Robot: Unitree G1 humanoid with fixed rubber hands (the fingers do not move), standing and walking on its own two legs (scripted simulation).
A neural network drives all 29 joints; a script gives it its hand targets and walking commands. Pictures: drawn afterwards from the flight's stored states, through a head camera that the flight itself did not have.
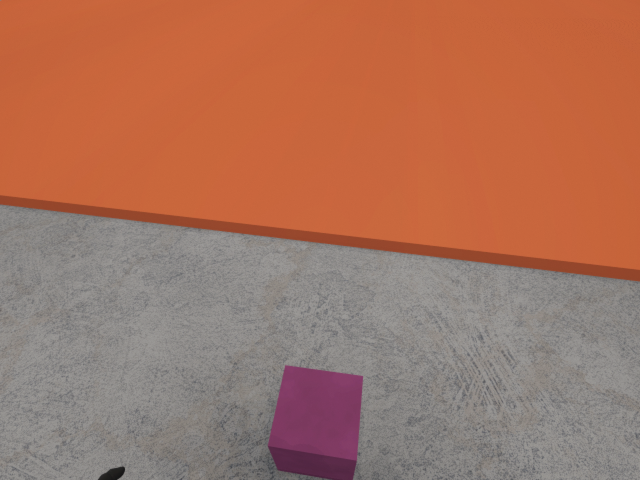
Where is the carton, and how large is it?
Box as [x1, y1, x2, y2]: [268, 365, 362, 479]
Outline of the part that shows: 285,365 268,442 268,447 277,468 279,470 331,479 352,479 357,451 362,376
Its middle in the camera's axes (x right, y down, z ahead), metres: +0.00 +0.51 +1.06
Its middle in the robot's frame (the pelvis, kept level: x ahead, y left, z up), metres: +0.39 +0.05 -0.66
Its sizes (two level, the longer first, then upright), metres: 0.210 0.200 0.250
